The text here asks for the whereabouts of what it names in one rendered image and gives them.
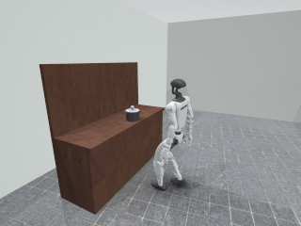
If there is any left robot hand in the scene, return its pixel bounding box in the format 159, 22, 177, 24
159, 149, 169, 165

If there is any left robot forearm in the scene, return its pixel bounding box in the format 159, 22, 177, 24
164, 125, 176, 151

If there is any table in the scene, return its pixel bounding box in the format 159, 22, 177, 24
39, 62, 165, 215

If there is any robot left upper arm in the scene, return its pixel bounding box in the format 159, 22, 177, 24
166, 102, 178, 132

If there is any robot right shin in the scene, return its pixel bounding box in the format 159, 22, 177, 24
167, 153, 182, 180

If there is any lid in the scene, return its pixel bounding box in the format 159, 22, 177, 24
125, 108, 140, 113

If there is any pot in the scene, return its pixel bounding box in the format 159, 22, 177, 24
124, 111, 141, 122

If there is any right robot hand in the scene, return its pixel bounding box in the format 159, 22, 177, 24
183, 134, 192, 148

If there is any robot right upper arm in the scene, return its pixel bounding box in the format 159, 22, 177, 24
183, 96, 194, 121

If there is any right robot forearm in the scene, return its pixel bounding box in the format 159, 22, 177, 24
185, 118, 194, 135

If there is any humanoid robot head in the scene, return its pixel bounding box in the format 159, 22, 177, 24
170, 78, 186, 103

